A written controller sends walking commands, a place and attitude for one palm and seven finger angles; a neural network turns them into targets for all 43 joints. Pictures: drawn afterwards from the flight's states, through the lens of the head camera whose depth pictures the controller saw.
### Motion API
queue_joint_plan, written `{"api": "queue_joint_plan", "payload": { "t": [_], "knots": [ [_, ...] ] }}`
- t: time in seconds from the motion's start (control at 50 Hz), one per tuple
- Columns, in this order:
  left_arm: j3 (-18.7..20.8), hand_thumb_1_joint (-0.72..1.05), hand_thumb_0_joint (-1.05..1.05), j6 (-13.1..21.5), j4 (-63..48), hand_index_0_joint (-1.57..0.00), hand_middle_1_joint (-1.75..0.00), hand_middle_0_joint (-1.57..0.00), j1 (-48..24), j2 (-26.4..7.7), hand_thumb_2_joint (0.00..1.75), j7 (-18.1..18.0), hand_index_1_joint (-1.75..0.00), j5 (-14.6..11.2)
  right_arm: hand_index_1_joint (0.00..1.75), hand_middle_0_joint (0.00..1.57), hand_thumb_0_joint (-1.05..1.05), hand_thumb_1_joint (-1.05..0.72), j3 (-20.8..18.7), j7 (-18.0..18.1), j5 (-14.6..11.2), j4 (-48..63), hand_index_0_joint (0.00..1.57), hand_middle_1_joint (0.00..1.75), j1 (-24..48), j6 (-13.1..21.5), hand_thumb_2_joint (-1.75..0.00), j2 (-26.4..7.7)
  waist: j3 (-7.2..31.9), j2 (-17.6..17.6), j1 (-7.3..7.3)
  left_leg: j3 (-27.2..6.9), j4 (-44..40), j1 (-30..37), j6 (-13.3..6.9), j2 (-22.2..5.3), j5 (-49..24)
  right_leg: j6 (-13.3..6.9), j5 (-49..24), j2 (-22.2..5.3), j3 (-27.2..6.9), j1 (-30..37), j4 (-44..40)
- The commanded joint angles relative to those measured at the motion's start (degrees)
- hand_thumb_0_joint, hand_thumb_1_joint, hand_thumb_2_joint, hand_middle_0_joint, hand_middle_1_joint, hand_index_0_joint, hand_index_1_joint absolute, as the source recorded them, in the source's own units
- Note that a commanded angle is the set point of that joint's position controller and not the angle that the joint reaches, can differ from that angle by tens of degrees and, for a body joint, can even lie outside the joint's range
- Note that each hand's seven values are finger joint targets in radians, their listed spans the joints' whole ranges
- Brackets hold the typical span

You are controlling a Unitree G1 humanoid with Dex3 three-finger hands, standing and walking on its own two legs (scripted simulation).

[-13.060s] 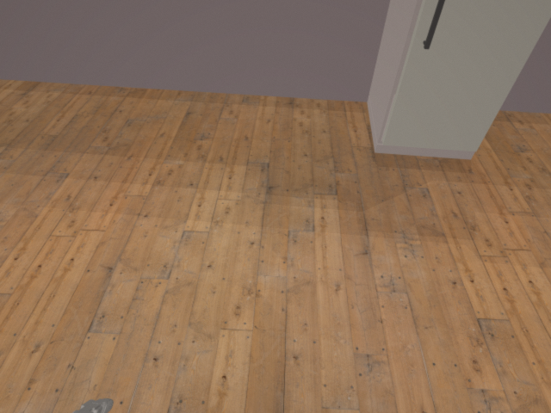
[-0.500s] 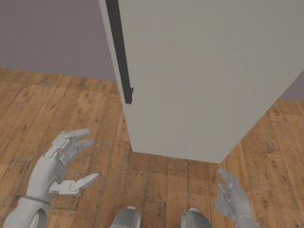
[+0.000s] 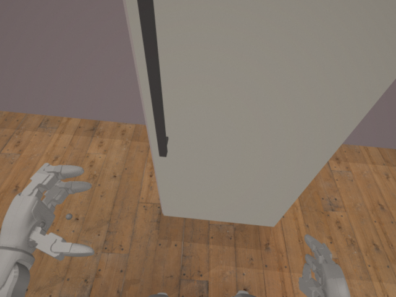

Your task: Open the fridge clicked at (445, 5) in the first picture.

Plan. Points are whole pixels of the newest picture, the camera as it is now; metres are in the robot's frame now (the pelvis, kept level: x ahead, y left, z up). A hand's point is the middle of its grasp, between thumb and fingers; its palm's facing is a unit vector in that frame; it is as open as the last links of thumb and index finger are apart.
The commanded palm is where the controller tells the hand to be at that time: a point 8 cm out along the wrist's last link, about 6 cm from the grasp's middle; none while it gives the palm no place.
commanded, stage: raise the hand to about handle height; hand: left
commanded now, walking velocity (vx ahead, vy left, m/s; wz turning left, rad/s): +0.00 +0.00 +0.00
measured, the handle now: (158, 90) +0.50 +0.12 +0.14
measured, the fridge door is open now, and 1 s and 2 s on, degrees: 0 0 0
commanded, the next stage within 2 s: move the hooked fingers beside the handle in 0.88 s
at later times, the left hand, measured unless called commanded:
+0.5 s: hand (49, 180) +0.29 +0.28 +0.11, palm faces -0.01 -1.00 -0.03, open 14.0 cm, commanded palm +0.25 +0.32 +0.11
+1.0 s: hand (52, 184) +0.28 +0.27 +0.11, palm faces +0.01 -1.00 -0.04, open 14.0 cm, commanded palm +0.25 +0.31 +0.11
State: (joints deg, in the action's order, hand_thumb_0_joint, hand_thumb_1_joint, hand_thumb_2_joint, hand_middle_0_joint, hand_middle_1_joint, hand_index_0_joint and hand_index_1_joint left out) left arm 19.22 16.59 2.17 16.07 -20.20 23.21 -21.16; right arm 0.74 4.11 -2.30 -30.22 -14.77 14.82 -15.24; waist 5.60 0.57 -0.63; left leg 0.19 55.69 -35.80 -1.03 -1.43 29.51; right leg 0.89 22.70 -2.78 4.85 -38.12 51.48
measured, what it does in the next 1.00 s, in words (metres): stands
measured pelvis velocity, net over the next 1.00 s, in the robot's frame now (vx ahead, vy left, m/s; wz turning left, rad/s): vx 0.00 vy -0.01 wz -0.01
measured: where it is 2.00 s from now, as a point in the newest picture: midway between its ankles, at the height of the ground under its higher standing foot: outside the picture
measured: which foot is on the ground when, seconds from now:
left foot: down 0.00-1.00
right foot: down 0.00-1.00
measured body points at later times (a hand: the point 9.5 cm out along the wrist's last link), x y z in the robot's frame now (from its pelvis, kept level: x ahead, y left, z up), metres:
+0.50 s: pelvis +0.01 +0.00 +0.02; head +0.04 +0.00 +0.47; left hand +0.28 +0.33 +0.11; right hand +0.16 -0.25 -0.06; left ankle -0.02 +0.10 -0.69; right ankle +0.03 -0.14 -0.69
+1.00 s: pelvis +0.00 -0.01 +0.02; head +0.03 -0.01 +0.47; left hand +0.27 +0.32 +0.12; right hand +0.16 -0.25 -0.05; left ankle -0.02 +0.10 -0.69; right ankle +0.03 -0.14 -0.69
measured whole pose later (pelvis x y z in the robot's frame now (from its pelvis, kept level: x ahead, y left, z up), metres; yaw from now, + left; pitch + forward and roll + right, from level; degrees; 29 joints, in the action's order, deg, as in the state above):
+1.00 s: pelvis +0.00 -0.01 +0.02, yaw +0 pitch +7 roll -1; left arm 26.0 11.1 20.4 -0.1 -23.9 30.7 -21.7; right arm 2.7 4.8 -2.2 -31.2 -16.0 12.6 -16.0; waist 3.8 1.9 0.5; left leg 1.1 46.5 -28.3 -0.5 -1.3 25.2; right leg 0.4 19.2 -2.5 4.1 -31.6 44.0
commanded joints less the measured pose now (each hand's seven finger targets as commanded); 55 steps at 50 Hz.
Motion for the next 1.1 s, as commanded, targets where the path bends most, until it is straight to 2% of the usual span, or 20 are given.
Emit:
{"api": "queue_joint_plan", "payload": {
  "t": [0.0, 0.02, 0.1, 0.14, 0.22, 0.26, 0.32, 0.38, 0.42, 0.46, 0.52, 0.56, 0.58, 0.66, 0.74, 0.82, 0.92, 0.96, 1.04, 1.08],
  "knots": [
    [7.1, -0.5, 0.0, 0.2, -4.2, -0.3, -1.2, -0.3, -5.9, -9.4, 0.3, 0.2, -1.2, -1.7, 0.3, 0.2, 0.0, -0.9, -2.3, 0.5, -0.7, 7.8, 0.2, 0.3, 1.8, 1.9, -0.9, -7.9, 6.0, 4.3, 0.86, -2.1, -12.4, 2.9, 1.2, 1.2, -18.7, -2.1, -10.4, 3.3, 0.8, 9.5, -6.7],
    [6.3, -0.5, 0.0, -1.1, -2.2, -0.3, -1.2, -0.3, -7.1, -9.3, 0.3, 1.2, -1.2, -1.6, 0.3, 0.2, 0.0, -0.9, -2.2, 0.5, -0.7, 8.1, 0.2, 0.3, 1.7, 1.6, -0.9, -8.4, 4.7, 3.3, 0.66, -2.3, -12.6, 2.8, 1.1, 1.3, -19.2, -2.3, -11.0, 3.5, 0.7, 9.8, -7.1],
    [6.2, -0.5, 0.0, -4.0, -1.5, -0.3, -1.2, -0.3, -14.6, -12.1, 0.3, 4.1, -1.2, -0.4, 0.3, 0.2, 0.0, -0.9, -2.0, 1.1, -0.8, 8.6, 0.2, 0.3, 1.5, 1.5, -0.9, -9.0, 7.5, 2.5, -0.13, -2.1, -13.3, 4.6, 0.7, 1.3, -18.0, -1.9, -10.7, 3.3, 0.0, 10.8, -8.8],
    [8.3, -0.5, 0.0, -3.1, -4.0, -0.3, -1.2, -0.3, -20.2, -15.4, 0.3, 4.9, -1.2, -0.7, 0.3, 0.2, 0.0, -0.9, -1.8, 1.3, -0.5, 8.3, 0.2, 0.3, 1.5, 1.6, -0.9, -8.9, 10.4, 4.7, 0.04, -2.1, -13.4, 7.2, 0.6, 1.4, -20.3, -2.3, -12.7, 3.4, -0.5, 12.8, -8.9],
    [13.0, -0.5, 0.0, 0.2, -3.8, -0.3, -1.2, -0.3, -22.9, -19.4, 0.3, 4.6, -1.2, -1.8, 0.3, 0.2, 0.0, -0.9, -1.6, 1.7, 0.0, 7.3, 0.2, 0.3, 1.2, 2.1, -0.9, -8.7, 13.3, 3.2, 1.13, -2.4, -13.3, 9.2, 0.8, 1.3, -24.5, -2.5, -16.1, 3.7, -0.8, 15.6, -8.7],
    [13.4, -0.5, 0.0, 0.1, -0.5, -0.3, -1.2, -0.3, -23.3, -18.8, 0.3, 5.0, -1.2, -2.2, 0.3, 0.2, 0.0, -0.9, -1.3, 1.8, -0.1, 6.8, 0.2, 0.3, 1.3, 1.8, -0.9, -8.4, 11.9, 5.1, 1.1, -2.0, -14.2, 9.3, 1.1, 1.3, -23.9, -2.5, -15.6, 3.6, -0.6, 15.4, -9.2],
    [12.7, -0.5, 0.0, -2.2, 6.2, -0.3, -1.2, -0.3, -24.7, -18.6, 0.3, 6.7, -1.2, -2.1, 0.3, 0.2, 0.0, -0.9, -1.2, 2.0, -0.5, 6.2, 0.2, 0.3, 1.5, 1.1, -0.9, -9.0, 8.2, 4.3, 0.99, -1.8, -15.2, 7.8, 0.9, 1.4, -21.3, -2.6, -13.5, 3.4, -0.8, 14.8, -10.6],
    [10.7, -0.5, 0.0, -5.1, 8.7, -0.3, -1.2, -0.3, -26.0, -17.9, 0.3, 8.5, -1.2, -1.4, 0.3, 0.2, 0.0, -0.9, -1.4, 2.1, -0.8, 6.6, 0.2, 0.3, 1.3, 0.7, -0.9, -9.3, 8.8, 6.0, 0.9, -1.7, -16.2, 9.0, 0.8, 1.5, -22.2, -2.4, -14.4, 3.1, -0.6, 14.8, -11.2],
    [9.4, -0.5, 0.0, -6.0, 9.1, -0.3, -1.2, -0.3, -23.8, -16.4, 0.3, 9.5, -1.2, -1.6, 0.3, 0.2, 0.0, -0.9, -1.6, 1.7, -0.8, 7.4, 0.2, 0.3, 1.0, 0.9, -0.9, -9.3, 9.5, 3.5, 1.18, -1.7, -16.0, 9.1, 0.6, 1.5, -24.1, -2.5, -16.0, 3.2, -0.7, 16.0, -11.4],
    [10.4, -0.5, 0.0, -5.1, 5.8, -0.3, -1.2, -0.3, -24.0, -17.8, 0.3, 9.2, -1.2, -1.5, 0.3, 0.2, 0.0, -0.9, -1.8, 1.1, -0.6, 7.9, 0.2, 0.3, 0.9, 1.1, -0.9, -9.4, 11.8, 4.0, 1.6, -1.8, -16.0, 10.4, 0.6, 1.4, -26.3, -2.3, -17.8, 3.3, -0.7, 16.8, -11.0],
    [13.8, -0.5, 0.0, -2.7, 3.9, -0.3, -1.2, -0.3, -23.8, -20.3, 0.3, 7.7, -1.2, -2.2, 0.3, 0.2, 0.0, -0.9, -2.1, 0.8, -0.1, 7.9, 0.2, 0.3, 0.5, 1.3, -0.9, -9.4, 11.7, 1.5, 2.13, -1.8, -15.9, 10.0, 0.8, 1.4, -27.4, -2.6, -18.7, 3.6, -0.6, 17.6, -10.7],
    [15.0, -0.5, 0.0, -1.4, 4.4, -0.3, -1.2, -0.3, -24.5, -20.5, 0.3, 6.8, -1.2, -2.6, 0.3, 0.2, 0.0, -0.9, -1.9, 0.8, 0.0, 7.8, 0.2, 0.3, 0.4, 1.0, -0.9, -9.1, 11.7, 2.5, 2.03, -1.4, -16.3, 9.6, 0.9, 1.5, -24.9, -2.5, -16.9, 3.6, -0.9, 17.3, -10.9],
    [14.8, -0.5, 0.0, -0.9, 4.9, -0.3, -1.2, -0.3, -24.6, -20.0, 0.3, 6.4, -1.2, -2.5, 0.3, 0.2, 0.0, -0.9, -1.9, 0.8, -0.1, 7.7, 0.2, 0.3, 0.4, 0.9, -0.9, -9.0, 10.7, 2.0, 1.79, -1.2, -16.5, 9.1, 0.8, 1.5, -23.6, -2.4, -15.8, 3.6, -0.9, 16.8, -11.1],
    [13.0, -0.5, 0.0, -0.6, 3.8, -0.3, -1.2, -0.3, -26.5, -19.3, 0.3, 6.2, -1.2, -1.4, 0.3, 0.2, 0.0, -0.9, -1.8, 1.1, -0.2, 7.2, 0.2, 0.3, 0.5, 0.8, -0.9, -8.7, 11.0, 8.0, 1.55, -1.1, -16.7, 11.1, 0.9, 1.5, -24.6, -2.6, -16.3, 3.2, -1.1, 16.4, -11.1],
    [10.7, -0.5, 0.0, -1.8, 3.4, -0.3, -1.2, -0.3, -25.9, -18.0, 0.3, 7.3, -1.2, -0.8, 0.3, 0.2, 0.0, -0.9, -2.0, 1.2, -0.3, 7.1, 0.2, 0.3, 0.0, 1.0, -0.9, -8.9, 11.0, 5.5, 0.79, -1.3, -16.5, 11.6, 0.6, 1.3, -26.2, -2.4, -18.2, 3.3, -1.0, 16.4, -11.4],
    [12.3, -0.5, 0.0, -2.4, 5.9, -0.3, -1.2, -0.3, -26.6, -19.2, 0.3, 7.7, -1.2, -1.7, 0.3, 0.2, 0.0, -0.9, -1.8, 1.6, -0.3, 6.8, 0.2, 0.3, 0.6, 0.9, -0.9, -9.3, 8.7, 3.2, 0.96, -1.2, -16.6, 9.3, 0.5, 1.5, -22.0, -2.4, -15.2, 3.3, -1.4, 16.2, -12.3],
    [13.0, -0.5, 0.0, -1.8, 7.4, -0.3, -1.2, -0.3, -26.4, -19.1, 0.3, 7.5, -1.2, -2.0, 0.3, 0.2, 0.0, -0.9, -1.6, 1.7, -0.2, 7.0, 0.2, 0.3, 0.9, 1.0, -0.9, -9.0, 9.3, 1.4, 1.28, -0.9, -16.4, 8.7, 0.4, 1.6, -21.5, -2.3, -15.0, 3.2, -1.7, 17.0, -12.2],
    [11.8, -0.5, 0.0, -1.7, 7.8, -0.3, -1.2, -0.3, -26.5, -17.9, 0.3, 7.9, -1.2, -1.9, 0.3, 0.2, 0.0, -0.9, -1.6, 1.7, -0.4, 7.0, 0.2, 0.3, 0.9, 0.9, -0.9, -8.9, 9.7, 2.1, 1.05, -0.8, -16.5, 8.8, 0.4, 1.7, -20.8, -2.1, -14.8, 3.0, -1.7, 16.6, -12.2],
    [8.9, -0.5, 0.0, -2.0, 9.5, -0.3, -1.2, -0.3, -36.4, -17.8, 0.3, 8.1, -1.2, -0.9, 0.3, 0.2, 0.0, -0.9, -1.4, 2.5, -0.5, 5.9, 0.2, 0.3, 0.5, 0.6, -0.9, -9.2, 7.5, 3.0, -0.98, -0.8, -16.1, 8.1, 0.2, 1.6, -16.5, -2.0, -10.3, 3.0, -2.5, 13.6, -13.0],
    [8.0, -0.5, 0.0, -1.6, 9.8, -0.3, -1.2, -0.3, -37.7, -17.4, 0.3, 7.9, -1.2, -0.3, 0.3, 0.2, 0.0, -0.9, -1.5, 2.8, -0.6, 5.8, 0.2, 0.3, 0.2, 0.7, -0.9, -9.1, 8.9, 4.1, -0.81, -1.1, -16.3, 9.0, 0.2, 1.7, -16.3, -2.1, -9.7, 2.8, -2.2, 13.4, -12.8]
  ]
}}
